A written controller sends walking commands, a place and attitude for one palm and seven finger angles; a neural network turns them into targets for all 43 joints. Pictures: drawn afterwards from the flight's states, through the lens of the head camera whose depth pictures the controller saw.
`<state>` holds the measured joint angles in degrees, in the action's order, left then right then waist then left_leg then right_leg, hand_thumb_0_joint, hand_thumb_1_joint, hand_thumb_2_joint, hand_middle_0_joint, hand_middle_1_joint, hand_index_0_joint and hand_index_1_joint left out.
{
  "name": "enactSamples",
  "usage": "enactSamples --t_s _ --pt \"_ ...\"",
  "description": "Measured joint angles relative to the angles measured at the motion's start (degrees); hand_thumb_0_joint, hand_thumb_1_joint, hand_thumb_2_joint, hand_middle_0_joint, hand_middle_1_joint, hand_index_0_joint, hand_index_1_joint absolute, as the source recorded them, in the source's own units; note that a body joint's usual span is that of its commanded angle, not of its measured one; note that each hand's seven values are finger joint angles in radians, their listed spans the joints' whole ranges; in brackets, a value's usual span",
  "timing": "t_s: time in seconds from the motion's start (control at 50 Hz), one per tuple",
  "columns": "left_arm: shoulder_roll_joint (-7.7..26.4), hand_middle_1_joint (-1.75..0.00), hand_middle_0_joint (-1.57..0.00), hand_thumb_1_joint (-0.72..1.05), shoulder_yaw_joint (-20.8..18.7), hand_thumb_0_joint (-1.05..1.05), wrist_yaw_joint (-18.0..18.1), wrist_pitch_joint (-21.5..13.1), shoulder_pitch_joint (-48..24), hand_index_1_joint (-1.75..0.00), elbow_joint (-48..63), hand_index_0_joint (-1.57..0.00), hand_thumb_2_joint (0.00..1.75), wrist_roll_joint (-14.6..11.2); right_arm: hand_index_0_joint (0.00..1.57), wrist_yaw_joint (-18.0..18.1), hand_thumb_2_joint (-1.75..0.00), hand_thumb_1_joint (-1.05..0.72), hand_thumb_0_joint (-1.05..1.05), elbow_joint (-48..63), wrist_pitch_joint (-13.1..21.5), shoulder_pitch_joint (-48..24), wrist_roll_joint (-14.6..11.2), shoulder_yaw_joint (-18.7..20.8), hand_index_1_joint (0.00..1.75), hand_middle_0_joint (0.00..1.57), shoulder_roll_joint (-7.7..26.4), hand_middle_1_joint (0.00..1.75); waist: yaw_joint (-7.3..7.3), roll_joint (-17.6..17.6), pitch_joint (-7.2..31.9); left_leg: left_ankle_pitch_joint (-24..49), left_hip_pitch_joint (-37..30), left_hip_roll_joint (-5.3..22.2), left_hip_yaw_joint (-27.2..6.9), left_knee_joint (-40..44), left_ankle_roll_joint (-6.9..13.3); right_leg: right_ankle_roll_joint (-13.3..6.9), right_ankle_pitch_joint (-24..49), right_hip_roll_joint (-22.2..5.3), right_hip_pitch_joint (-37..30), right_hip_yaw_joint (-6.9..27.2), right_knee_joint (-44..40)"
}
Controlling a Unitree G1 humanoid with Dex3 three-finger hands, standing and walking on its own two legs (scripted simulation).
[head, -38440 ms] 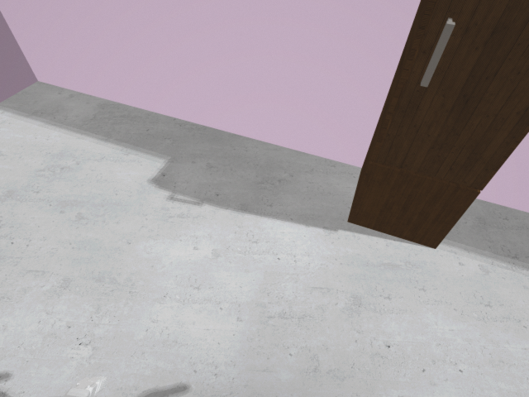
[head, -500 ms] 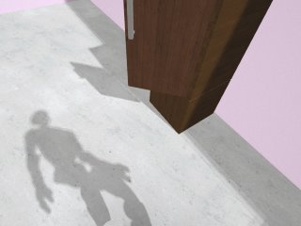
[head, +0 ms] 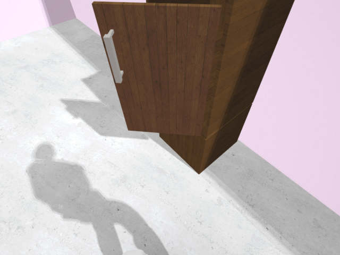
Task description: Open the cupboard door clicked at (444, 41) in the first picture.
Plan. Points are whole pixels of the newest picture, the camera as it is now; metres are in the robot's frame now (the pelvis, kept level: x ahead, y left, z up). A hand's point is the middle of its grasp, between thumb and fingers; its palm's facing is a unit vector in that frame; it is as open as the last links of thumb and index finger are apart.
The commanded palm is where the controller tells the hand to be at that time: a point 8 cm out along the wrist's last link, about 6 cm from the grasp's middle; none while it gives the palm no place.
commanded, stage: take the last steps up to it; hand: left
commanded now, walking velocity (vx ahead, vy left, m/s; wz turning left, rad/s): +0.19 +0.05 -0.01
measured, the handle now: (115, 57) +0.69 +0.21 +0.09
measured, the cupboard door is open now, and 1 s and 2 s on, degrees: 43 43 43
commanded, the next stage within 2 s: come to a stop and stand still in 0.08 s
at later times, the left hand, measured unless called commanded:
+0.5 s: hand out of the picture +0.14 +0.26 -0.19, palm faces +0.02 -0.98 -0.18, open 7.4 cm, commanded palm none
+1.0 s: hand out of the picture +0.13 +0.17 -0.18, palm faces -0.02 -0.98 -0.19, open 7.3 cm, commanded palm none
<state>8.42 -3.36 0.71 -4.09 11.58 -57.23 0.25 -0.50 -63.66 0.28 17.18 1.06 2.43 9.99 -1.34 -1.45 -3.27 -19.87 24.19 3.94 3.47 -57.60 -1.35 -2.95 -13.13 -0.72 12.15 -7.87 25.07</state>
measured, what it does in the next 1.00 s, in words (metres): walks ahead: left foot, then right foot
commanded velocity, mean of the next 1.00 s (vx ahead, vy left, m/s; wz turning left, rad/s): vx -0.08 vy -0.07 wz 0.00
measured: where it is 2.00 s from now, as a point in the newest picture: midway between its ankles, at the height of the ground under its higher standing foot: outside the picture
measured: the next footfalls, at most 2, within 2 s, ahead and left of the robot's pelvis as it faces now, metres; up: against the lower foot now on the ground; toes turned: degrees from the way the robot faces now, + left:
left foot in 0.24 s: +0.22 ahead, +0.15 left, +0.00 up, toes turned +6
right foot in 0.78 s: +0.10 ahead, -0.13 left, +0.00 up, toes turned -5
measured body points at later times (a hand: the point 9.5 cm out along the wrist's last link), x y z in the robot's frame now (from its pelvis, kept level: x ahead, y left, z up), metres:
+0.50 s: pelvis +0.12 +0.07 +0.00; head +0.16 +0.10 +0.44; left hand +0.14 +0.31 -0.17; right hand +0.22 -0.16 -0.14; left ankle +0.18 +0.15 -0.74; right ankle +0.06 -0.08 -0.65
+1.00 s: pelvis +0.10 +0.00 -0.01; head +0.11 +0.00 +0.44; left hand +0.14 +0.22 -0.17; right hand +0.08 -0.24 -0.16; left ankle +0.11 +0.11 -0.75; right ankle +0.06 -0.12 -0.74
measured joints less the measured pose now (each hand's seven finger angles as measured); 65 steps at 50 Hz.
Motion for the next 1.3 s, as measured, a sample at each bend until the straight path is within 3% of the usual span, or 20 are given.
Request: enactSamples --t_s 0.12,0.2,0.24,0.3,0.34,0.46,0.54,0.6,0.66,0.74,0.78,0.82,0.9,0.94,0.98,1.02,1.1,1.3 --pt "1.2 -0.3 -0.21 0.95 0.46 -0.01 -0.42 -0.11 4.54 -0.3 -4.21 -0.2 0.9 0.42 0.2 -0.16 -0.9 -0.92 0.01 2.38 0.32 -4.11 -0.17 0.25 0.3 0.2 -0.28 0.29 1.3 1.32 0.68 5.2 3.43 1.47 0.48 13.53 -1.49 1.26 -0.22 -0.21 -6.24 0.46 -6.58" --pt "0.94 -0.3 -0.21 0.93 0.87 0.0 -0.7 0.53 7.47 -0.3 -6.7 -0.2 0.9 0.63 0.2 -0.53 -0.9 -0.92 0.01 3.27 0.79 -6.6 -0.16 0.06 0.3 0.2 0.1 0.29 2.89 1.98 0.76 7.57 0.68 0.21 1.66 22.61 -0.92 3.31 -3.91 -1.22 -9.1 0.88 -5.05" --pt "0.67 -0.3 -0.21 0.92 1.15 0.0 -0.55 1.09 9.21 -0.3 -7.65 -0.2 0.9 0.52 0.2 -0.36 -0.9 -0.92 0.01 3.87 1.76 -7.4 0.02 -0.43 0.3 0.2 0.37 0.29 3.42 1.83 0.98 14.01 -2.56 -0.27 2.07 28.24 -0.19 4.49 -7.28 -1.47 -9.2 1.26 -1.15" --pt "1.22 -0.3 -0.2 0.92 1.87 0.01 0.44 2.94 9.08 -0.3 -8.8 -0.2 0.9 -0.1 0.2 1.14 -0.9 -0.92 0.0 4.17 2.49 -9.41 0.01 -1.37 0.3 0.2 -1.04 0.29 3.68 4.32 0.29 9.52 -3.21 -1.86 3.75 24.71 3.62 4.62 -15.66 -3.13 -4.66 4.02 12.13" --pt "1.31 -0.3 -0.2 0.91 1.98 0.01 0.9 4.39 7.99 -0.3 -8.61 -0.2 0.9 -0.11 0.2 2.06 -0.9 -0.91 0.0 4.63 1.97 -10.59 -0.12 -2.23 0.3 0.2 -1.95 0.29 3.77 4.79 -0.16 7.55 -4.24 -2.11 4.48 24.96 4.68 4.75 -19.1 -2.68 -0.78 5.25 19.84" --pt "2.39 -0.3 -0.2 0.91 0.32 0.01 0.65 7.33 2.76 -0.3 -3.84 -0.2 0.9 0.37 0.2 3.77 -0.9 -0.92 -0.01 6.36 0.32 -12.42 -0.62 -1.82 0.3 0.21 -3.11 0.29 3.01 3.09 -1.72 9.69 -4.49 -0.8 4.21 28.36 5.08 5.46 -16.59 0.0 11.77 7.15 37.12" --pt "4.27 -0.3 -0.2 0.91 -1.12 0.01 0.29 8.16 0.51 -0.3 -0.73 -0.2 0.9 0.74 0.21 3.83 -0.9 -0.92 -0.01 6.3 -0.48 -11.92 -0.26 -0.97 0.3 0.21 -1.89 0.3 2.53 2.78 -1.16 10.71 -4.09 0.58 4.34 29.46 4.47 6.12 -12.45 0.28 15.88 8.39 41.1" --pt "5.25 -0.3 -0.2 0.91 -1.66 0.01 0.0 8.46 -0.62 -0.3 0.7 -0.2 0.9 0.99 0.2 3.54 -0.9 -0.92 -0.01 5.85 -0.92 -10.43 0.06 -0.29 0.3 0.21 -0.64 0.3 1.85 2.18 -0.34 11.4 -3.87 1.49 4.01 30.01 3.86 6.12 -11.38 -0.42 15.15 8.42 38.01" --pt "5.52 -0.3 -0.2 0.91 -1.53 0.01 -0.31 8.46 -1.2 -0.3 1.38 -0.2 0.9 1.11 0.2 2.88 -0.9 -0.91 -0.01 5.26 -1.37 -8.4 0.48 0.42 0.3 0.21 0.69 0.29 0.87 1.22 0.61 12.26 -3.69 2.14 3.42 30.74 3.05 5.54 -11.94 -1.32 11.61 7.37 29.81" --pt "5.08 -0.3 -0.2 0.91 -0.71 0.0 -0.57 7.51 -0.75 -0.3 1.79 -0.2 0.9 0.82 0.2 1.95 -0.9 -0.91 0.0 4.41 -2.19 -5.35 0.69 1.31 0.3 0.21 2.14 0.29 -0.28 0.09 1.83 13.24 -2.97 2.39 2.59 30.96 1.55 4.0 -9.98 -1.37 3.35 5.05 12.81" --pt "5.6 -0.3 -0.2 0.91 -0.42 0.0 -0.42 6.44 0.68 -0.3 2.1 -0.2 0.9 1.03 0.2 1.65 -0.9 -0.91 0.0 4.08 -2.77 -3.68 0.21 1.55 0.3 0.2 1.97 0.29 0.03 2.36 3.13 10.27 -1.19 0.85 3.49 28.15 0.41 2.44 -8.85 -2.73 -0.48 6.39 3.08" --pt "4.0 -0.3 -0.2 0.91 0.37 0.0 0.03 6.4 0.91 -0.3 0.7 -0.2 0.9 1.22 0.2 1.29 -0.9 -0.91 0.0 3.38 -3.68 -2.9 -0.12 1.75 0.3 0.2 2.9 0.29 0.03 0.72 2.76 1.5 0.55 0.47 0.74 22.38 -0.03 3.18 -6.68 -1.9 -0.21 6.08 3.78" --pt "1.46 -0.3 -0.2 0.91 1.99 0.01 0.24 5.71 2.36 -0.3 -1.52 -0.2 0.9 0.95 0.2 0.95 -0.9 -0.91 0.01 2.33 -3.94 -1.15 -0.24 1.38 0.3 0.2 2.89 0.29 -0.44 -0.2 2.81 -1.81 0.27 -1.16 -0.97 14.08 -0.35 3.64 -4.21 -1.27 -2.23 5.13 1.63" --pt "0.84 -0.3 -0.2 0.91 2.36 0.01 0.42 5.35 2.64 -0.3 -2.57 -0.2 0.9 0.81 0.2 1.02 -0.9 -0.91 0.01 1.9 -3.57 -0.65 -0.43 0.9 0.3 0.2 1.92 0.29 -0.51 0.45 2.72 -1.06 -2.62 -1.62 -0.55 16.67 -0.63 3.41 -4.32 -0.99 -2.65 4.84 1.49" --pt "0.77 -0.3 -0.21 0.92 2.44 0.01 0.62 5.12 2.92 -0.3 -3.53 -0.2 0.9 0.5 0.2 1.2 -0.9 -0.91 0.01 1.55 -2.69 -0.13 -0.49 0.26 0.3 0.2 1.05 0.29 -0.36 0.5 2.77 5.38 -7.17 -1.65 -0.93 24.43 -0.35 3.27 -5.32 -0.09 -2.11 4.49 3.01" --pt "1.04 -0.3 -0.21 0.93 2.47 0.01 0.59 5.15 2.39 -0.3 -4.6 -0.2 0.9 0.0 0.2 1.81 -0.9 -0.91 0.01 0.41 -1.75 -0.38 -0.32 -0.34 0.3 0.2 -0.32 0.29 -0.36 1.16 2.36 4.38 -8.39 -1.81 -1.6 26.56 1.41 3.28 -6.35 0.04 -1.76 3.9 4.35" --pt "1.21 -0.3 -0.21 0.93 2.46 0.01 0.61 5.19 2.29 -0.3 -5.78 -0.2 0.9 -0.22 0.2 2.27 -0.9 -0.91 0.01 -0.84 -1.05 -1.44 -0.28 -1.73 0.3 0.2 -2.62 0.29 1.09 2.67 1.89 5.21 -10.04 -2.04 -1.02 29.17 1.02 2.97 -4.65 -0.11 -3.3 4.42 1.38" --pt "0.23 -0.3 -0.2 0.92 2.86 0.01 0.55 4.2 4.13 -0.3 -8.29 -0.2 0.9 -0.1 0.2 2.61 -0.9 -0.93 0.01 -1.81 -0.38 -3.03 -0.5 -1.76 0.3 0.2 -1.36 0.29 1.4 1.74 2.06 7.21 -13.11 -2.15 -0.68 33.94 0.4 2.49 -3.63 -0.06 -5.58 4.65 -1.92"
